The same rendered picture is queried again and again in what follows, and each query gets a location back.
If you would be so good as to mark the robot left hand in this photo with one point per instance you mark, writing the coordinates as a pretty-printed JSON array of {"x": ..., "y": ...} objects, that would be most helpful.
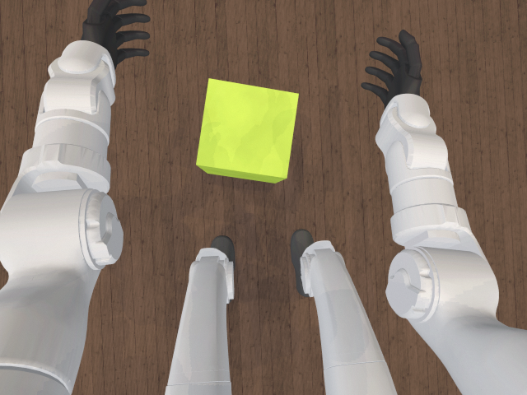
[{"x": 102, "y": 23}]

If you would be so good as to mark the robot left thigh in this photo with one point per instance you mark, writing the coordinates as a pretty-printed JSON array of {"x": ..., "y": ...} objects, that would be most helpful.
[{"x": 200, "y": 364}]

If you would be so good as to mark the robot right upper arm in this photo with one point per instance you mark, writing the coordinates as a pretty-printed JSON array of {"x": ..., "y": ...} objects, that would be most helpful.
[{"x": 450, "y": 298}]

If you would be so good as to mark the carton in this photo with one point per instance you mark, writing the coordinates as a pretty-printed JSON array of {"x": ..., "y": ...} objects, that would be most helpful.
[{"x": 247, "y": 131}]

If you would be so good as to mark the right robot shin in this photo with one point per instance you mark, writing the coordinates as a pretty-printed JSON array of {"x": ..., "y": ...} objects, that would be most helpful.
[{"x": 323, "y": 244}]

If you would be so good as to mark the robot right hand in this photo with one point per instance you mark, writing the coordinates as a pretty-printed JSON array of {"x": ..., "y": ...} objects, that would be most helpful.
[{"x": 407, "y": 78}]

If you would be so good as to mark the robot left upper arm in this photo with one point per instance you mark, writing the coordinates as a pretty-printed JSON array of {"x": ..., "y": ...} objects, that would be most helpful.
[{"x": 53, "y": 245}]

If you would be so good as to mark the robot left forearm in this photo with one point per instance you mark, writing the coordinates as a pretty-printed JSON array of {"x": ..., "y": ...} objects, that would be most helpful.
[{"x": 72, "y": 130}]

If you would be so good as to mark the robot right forearm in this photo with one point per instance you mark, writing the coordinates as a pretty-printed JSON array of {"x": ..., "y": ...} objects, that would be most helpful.
[{"x": 426, "y": 212}]

